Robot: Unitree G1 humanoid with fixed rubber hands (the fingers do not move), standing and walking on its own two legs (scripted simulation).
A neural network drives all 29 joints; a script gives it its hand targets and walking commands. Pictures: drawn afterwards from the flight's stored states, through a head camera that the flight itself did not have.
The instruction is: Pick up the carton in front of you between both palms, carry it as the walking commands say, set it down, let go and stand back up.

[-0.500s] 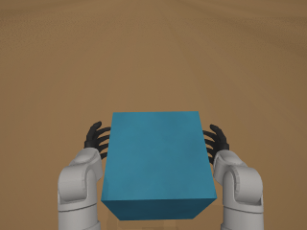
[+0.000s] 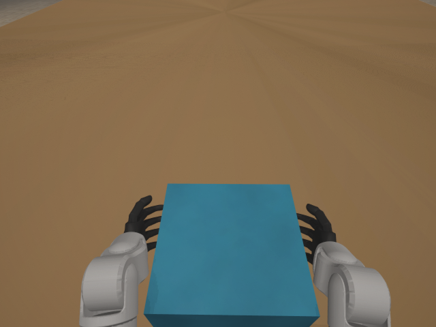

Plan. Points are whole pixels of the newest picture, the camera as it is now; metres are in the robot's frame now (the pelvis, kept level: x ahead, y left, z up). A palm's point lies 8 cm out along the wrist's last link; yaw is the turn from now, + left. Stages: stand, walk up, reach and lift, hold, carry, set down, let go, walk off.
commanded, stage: carry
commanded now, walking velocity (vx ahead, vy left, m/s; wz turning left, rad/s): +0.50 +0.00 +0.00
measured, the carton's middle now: (227, 271) +0.23 +0.00 +0.02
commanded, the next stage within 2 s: none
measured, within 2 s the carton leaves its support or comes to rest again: neither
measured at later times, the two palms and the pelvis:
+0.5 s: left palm (152, 127) +0.57 +0.19 +0.10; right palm (271, 129) +0.55 -0.11 +0.11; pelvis +0.32 +0.05 +0.01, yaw -3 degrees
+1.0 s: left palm (183, 76) +0.89 +0.15 +0.09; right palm (269, 79) +0.89 -0.15 +0.08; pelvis +0.65 +0.00 +0.00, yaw +0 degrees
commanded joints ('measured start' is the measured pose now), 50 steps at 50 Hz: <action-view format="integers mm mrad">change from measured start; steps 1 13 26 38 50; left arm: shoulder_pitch -330 -292 -350 -281 -268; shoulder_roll -798 -770 -769 -764 -799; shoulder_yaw -596 -638 -653 -648 -623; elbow -110 -161 -185 -177 -151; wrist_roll -276 -287 -287 -248 -286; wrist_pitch -1 -38 15 -11 -15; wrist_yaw -111 -141 -102 -94 -123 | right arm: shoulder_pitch -442 -366 -379 -341 -378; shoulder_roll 781 794 765 717 776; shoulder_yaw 655 669 615 634 679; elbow -123 -148 -144 -163 -175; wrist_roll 279 242 277 279 275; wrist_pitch -48 -96 -59 -75 -65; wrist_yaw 105 107 106 127 118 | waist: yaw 8 5 -28 -29 12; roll -129 -168 54 91 -253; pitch -235 -65 -214 -44 -253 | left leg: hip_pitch -486 -406 303 258 -464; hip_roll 33 24 307 171 -15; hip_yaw -65 96 -302 62 -56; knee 291 -420 -762 -872 323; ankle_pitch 90 410 447 513 23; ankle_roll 42 -2 183 133 31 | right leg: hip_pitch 563 453 -218 -197 679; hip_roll -320 -206 -72 -45 -343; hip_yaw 520 147 237 75 594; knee -317 -465 689 63 -318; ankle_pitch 110 28 -214 122 181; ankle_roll -90 -33 71 100 -126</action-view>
